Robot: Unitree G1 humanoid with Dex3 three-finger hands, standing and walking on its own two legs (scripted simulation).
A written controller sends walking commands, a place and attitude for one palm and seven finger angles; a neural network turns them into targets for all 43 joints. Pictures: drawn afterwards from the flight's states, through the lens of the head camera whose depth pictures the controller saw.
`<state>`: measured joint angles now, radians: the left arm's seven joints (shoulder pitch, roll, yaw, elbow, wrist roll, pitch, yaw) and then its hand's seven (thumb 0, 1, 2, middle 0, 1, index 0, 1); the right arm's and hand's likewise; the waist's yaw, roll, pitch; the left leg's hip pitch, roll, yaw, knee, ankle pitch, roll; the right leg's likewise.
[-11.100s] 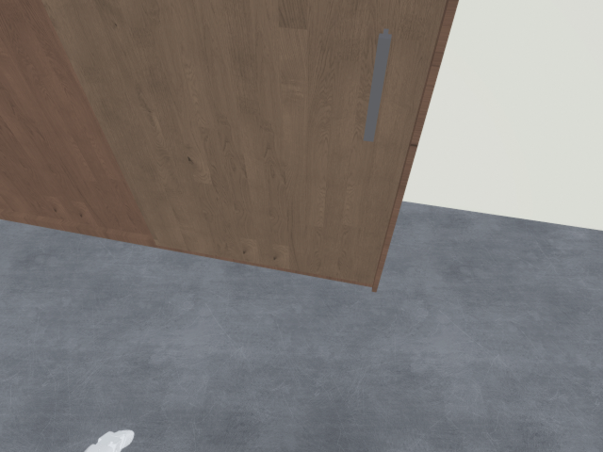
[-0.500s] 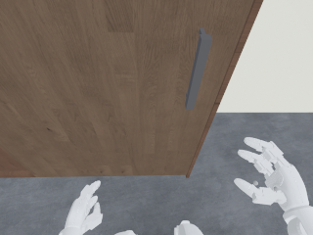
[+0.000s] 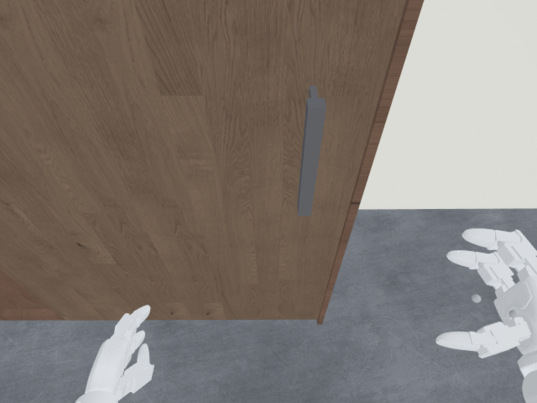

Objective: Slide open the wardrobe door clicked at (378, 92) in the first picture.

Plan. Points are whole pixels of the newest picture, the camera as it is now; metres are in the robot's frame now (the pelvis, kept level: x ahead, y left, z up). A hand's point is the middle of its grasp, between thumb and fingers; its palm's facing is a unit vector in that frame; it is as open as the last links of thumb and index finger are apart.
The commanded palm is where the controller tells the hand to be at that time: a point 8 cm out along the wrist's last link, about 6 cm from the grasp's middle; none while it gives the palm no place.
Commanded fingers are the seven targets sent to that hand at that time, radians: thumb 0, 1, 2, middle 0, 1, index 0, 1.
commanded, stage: raise the hand with hooked fingers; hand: right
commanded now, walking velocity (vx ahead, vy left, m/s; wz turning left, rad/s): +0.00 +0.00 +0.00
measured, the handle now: (308, 157) +0.48 -0.05 +0.11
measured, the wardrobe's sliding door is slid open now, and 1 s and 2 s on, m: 0.00 0.00 0.00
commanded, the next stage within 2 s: move the hooked fingers beside the handle in 0.88 s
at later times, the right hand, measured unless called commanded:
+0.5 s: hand out of the picture +0.26 -0.30 +0.14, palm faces +0.04 +1.00 -0.07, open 14.0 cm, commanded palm +0.21 -0.33 +0.14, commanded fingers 0.00 0.50 -0.30 0.30 1.20 0.30 1.20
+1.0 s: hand (483, 264) +0.27 -0.24 +0.14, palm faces +0.04 +1.00 -0.05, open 14.0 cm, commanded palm +0.24 -0.29 +0.14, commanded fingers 0.00 0.50 -0.30 0.30 1.20 0.30 1.20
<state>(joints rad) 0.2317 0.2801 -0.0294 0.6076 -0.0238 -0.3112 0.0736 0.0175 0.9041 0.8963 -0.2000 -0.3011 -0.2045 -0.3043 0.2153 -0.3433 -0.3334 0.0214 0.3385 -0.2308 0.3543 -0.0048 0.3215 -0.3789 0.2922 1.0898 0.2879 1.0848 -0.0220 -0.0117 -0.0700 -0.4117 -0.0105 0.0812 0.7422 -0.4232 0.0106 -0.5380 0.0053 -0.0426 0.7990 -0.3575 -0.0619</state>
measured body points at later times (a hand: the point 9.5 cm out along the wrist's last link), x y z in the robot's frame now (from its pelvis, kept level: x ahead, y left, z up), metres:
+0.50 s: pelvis -0.02 -0.01 +0.02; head -0.02 -0.02 +0.47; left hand +0.16 +0.21 -0.05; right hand +0.25 -0.35 +0.15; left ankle -0.03 +0.12 -0.71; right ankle +0.03 -0.07 -0.71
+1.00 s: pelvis -0.01 +0.03 +0.02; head +0.00 +0.04 +0.47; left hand +0.17 +0.26 -0.05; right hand +0.26 -0.29 +0.14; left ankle -0.03 +0.12 -0.71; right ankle +0.03 -0.07 -0.71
